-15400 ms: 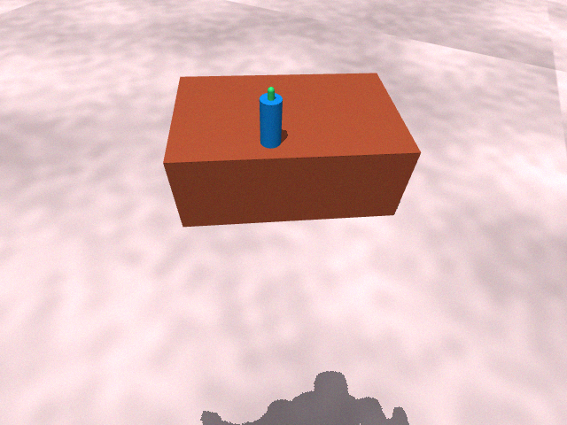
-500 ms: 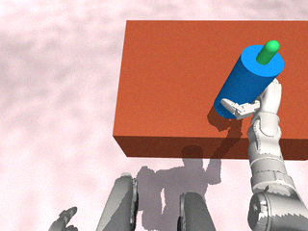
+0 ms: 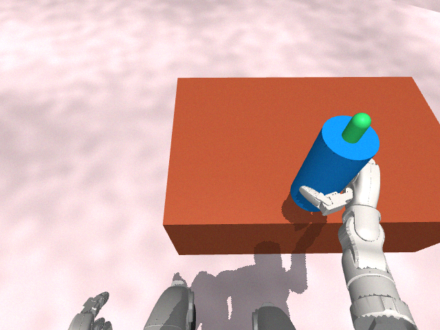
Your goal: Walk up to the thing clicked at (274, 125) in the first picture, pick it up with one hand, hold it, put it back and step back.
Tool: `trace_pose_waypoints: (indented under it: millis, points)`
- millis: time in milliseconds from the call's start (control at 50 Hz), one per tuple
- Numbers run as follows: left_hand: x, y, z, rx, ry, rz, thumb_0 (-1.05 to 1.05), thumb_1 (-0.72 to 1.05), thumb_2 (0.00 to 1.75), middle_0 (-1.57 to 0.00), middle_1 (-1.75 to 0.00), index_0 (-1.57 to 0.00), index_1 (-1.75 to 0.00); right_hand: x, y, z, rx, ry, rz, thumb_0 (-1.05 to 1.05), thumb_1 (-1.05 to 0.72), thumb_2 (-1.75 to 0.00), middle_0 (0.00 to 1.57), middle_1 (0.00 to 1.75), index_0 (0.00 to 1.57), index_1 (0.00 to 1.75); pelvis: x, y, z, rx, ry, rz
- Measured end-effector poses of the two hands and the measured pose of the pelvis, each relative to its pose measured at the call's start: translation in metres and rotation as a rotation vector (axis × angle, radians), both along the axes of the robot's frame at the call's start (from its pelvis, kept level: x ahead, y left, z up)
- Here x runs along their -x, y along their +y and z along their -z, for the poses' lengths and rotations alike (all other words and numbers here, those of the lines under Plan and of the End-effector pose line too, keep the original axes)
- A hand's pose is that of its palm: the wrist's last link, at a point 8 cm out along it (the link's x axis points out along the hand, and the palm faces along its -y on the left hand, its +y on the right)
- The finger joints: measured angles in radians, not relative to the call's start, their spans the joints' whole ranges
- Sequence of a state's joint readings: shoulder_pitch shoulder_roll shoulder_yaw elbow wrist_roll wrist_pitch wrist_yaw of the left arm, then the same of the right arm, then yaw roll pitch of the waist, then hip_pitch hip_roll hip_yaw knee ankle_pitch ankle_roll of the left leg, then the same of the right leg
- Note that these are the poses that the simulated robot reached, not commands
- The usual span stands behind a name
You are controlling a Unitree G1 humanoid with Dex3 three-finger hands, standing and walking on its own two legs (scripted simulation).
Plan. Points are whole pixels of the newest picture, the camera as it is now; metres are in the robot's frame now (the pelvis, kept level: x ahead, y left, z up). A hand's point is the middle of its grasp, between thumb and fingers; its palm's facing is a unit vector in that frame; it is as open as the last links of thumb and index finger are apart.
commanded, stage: lift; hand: right
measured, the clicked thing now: (331, 163) +0.38 -0.17 +0.07
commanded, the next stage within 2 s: hold in 0.60 s
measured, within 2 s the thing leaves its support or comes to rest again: neither
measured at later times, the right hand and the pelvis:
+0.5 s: hand (338, 176) +0.36 -0.18 +0.06, palm faces +0.21 +0.98 -0.04, open 11.4 cm; pelvis +0.02 +0.00 +0.03, yaw +0 degrees
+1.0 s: hand (342, 178) +0.35 -0.18 +0.08, palm faces +0.21 +0.98 -0.03, open 11.4 cm; pelvis +0.02 +0.00 +0.03, yaw +0 degrees
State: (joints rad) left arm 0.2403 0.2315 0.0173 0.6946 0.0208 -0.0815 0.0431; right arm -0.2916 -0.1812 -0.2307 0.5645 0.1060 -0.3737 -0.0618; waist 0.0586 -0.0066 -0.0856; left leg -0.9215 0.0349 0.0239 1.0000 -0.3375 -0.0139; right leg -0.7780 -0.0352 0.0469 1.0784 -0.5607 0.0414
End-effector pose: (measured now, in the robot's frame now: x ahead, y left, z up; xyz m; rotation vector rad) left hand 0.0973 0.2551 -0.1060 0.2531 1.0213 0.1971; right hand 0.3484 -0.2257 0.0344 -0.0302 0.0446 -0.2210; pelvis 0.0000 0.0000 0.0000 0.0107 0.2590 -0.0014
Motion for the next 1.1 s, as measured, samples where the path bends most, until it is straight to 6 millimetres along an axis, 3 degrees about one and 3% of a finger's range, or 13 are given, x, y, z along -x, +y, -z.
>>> trace_pose_waypoints:
  millis: [580, 1100]
  points:
    - [-0.027, -0.015, -0.029, 0.018, -0.053, 0.014, 0.01, 0.9, 0.88, -0.2, -0.28, -0.2, -0.29, 0.019, -0.006, -0.033, 0.002, -0.008, -0.01, -0.02, 0.59, -1.11, 0.64, 1.0, 0.65, 1.02, -0.018, -0.005, -0.028, -0.004, -0.084, 0.0]
    - [-0.033, -0.015, -0.04, 0.016, -0.086, 0.015, 0.01, 0.91, 0.89, -0.2, -0.29, -0.21, -0.29, 0.034, -0.003, -0.047, -0.004, -0.015, -0.005, -0.02, 0.59, -1.11, 0.64, 0.99, 0.65, 1.02, -0.017, -0.004, -0.036, -0.003, -0.129, -0.001]
